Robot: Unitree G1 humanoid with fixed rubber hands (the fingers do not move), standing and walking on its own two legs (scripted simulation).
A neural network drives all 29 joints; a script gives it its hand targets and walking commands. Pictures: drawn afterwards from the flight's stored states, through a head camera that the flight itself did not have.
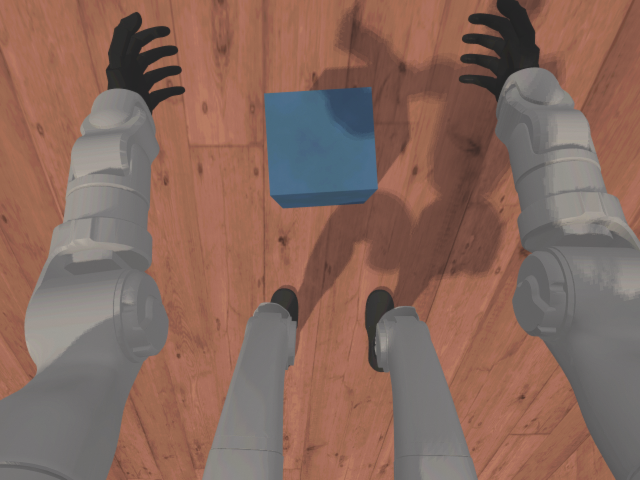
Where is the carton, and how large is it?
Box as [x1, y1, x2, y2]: [264, 87, 377, 207]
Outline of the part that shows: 370,87 264,93 270,195 282,207 363,203 377,188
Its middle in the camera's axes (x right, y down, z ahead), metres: +0.00 -0.19 +0.87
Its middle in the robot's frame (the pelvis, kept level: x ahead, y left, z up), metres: +0.55 +0.04 -0.53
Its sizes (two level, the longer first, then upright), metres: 0.210 0.200 0.250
